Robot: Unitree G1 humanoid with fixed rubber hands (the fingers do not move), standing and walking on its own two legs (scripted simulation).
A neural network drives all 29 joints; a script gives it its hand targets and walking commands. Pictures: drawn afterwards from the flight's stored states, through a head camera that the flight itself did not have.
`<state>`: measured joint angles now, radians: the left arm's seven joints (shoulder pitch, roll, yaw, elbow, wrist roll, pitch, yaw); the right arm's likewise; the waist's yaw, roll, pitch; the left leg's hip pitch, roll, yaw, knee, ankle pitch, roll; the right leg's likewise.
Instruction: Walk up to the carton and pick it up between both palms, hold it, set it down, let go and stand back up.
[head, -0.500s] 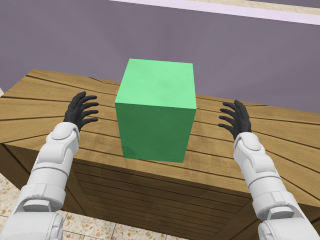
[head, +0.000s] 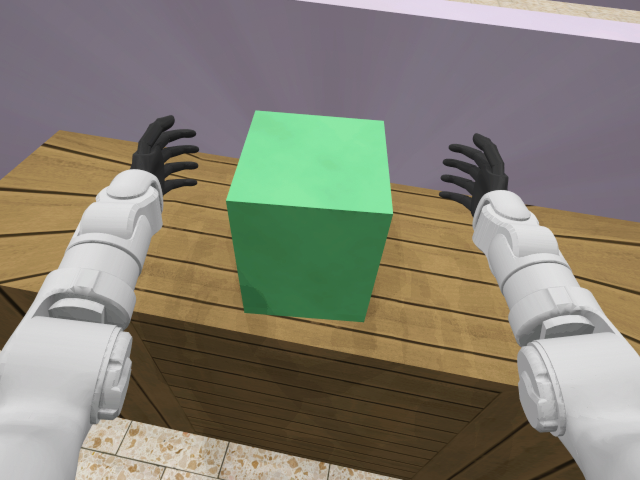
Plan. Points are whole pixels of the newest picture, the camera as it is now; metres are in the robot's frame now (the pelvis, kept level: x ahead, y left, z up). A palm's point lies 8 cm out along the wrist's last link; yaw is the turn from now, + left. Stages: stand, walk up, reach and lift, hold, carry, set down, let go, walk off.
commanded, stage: reach and lift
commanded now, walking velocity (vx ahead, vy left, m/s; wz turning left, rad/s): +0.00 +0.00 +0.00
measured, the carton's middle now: (311, 220) +0.52 +0.00 +0.03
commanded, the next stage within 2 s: none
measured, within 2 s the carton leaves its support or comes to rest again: neither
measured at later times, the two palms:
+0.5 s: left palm (146, 126) +0.49 +0.20 +0.21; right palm (495, 151) +0.46 -0.21 +0.21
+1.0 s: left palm (167, 196) +0.48 +0.20 +0.11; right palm (459, 208) +0.46 -0.20 +0.11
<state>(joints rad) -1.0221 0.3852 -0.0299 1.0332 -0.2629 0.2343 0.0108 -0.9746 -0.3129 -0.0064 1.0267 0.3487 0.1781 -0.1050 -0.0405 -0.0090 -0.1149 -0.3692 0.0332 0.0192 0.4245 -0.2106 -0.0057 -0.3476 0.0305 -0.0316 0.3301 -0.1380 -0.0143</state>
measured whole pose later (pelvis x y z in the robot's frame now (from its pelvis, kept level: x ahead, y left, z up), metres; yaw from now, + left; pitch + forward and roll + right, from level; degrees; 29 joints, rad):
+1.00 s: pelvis +0.00 -0.02 -0.01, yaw +3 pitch +22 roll +0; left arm -1.25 0.41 -0.18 1.57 -0.37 -0.16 -0.03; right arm -1.11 -0.21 -0.09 1.27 0.24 -0.03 -0.10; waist -0.11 -0.03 -0.23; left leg -0.66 0.02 -0.03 0.45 -0.18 -0.03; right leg -0.65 0.02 -0.08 0.42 -0.15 -0.04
